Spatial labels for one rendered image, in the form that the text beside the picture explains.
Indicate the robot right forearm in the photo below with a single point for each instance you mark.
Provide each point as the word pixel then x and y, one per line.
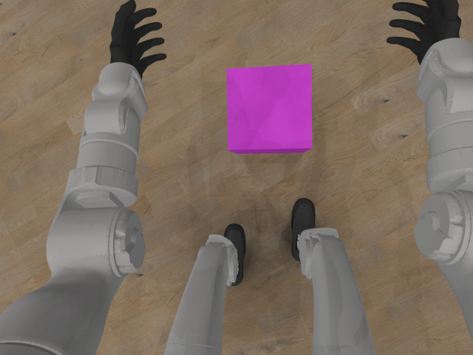
pixel 446 88

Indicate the right robot upper arm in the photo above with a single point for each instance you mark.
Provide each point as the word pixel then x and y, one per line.
pixel 444 233

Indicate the robot left forearm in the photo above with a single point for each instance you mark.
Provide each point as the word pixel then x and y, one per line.
pixel 108 151

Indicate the robot right shin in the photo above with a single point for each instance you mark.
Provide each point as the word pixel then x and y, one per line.
pixel 324 231

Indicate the left robot upper arm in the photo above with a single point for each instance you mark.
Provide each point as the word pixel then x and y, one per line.
pixel 90 252

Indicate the right robot thigh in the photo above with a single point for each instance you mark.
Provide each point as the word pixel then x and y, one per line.
pixel 340 324

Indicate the carton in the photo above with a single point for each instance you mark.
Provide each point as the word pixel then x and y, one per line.
pixel 270 109

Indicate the left robot hand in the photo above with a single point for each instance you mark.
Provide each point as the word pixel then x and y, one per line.
pixel 124 47

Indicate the right robot hand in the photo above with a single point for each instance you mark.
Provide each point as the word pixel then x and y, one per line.
pixel 441 21

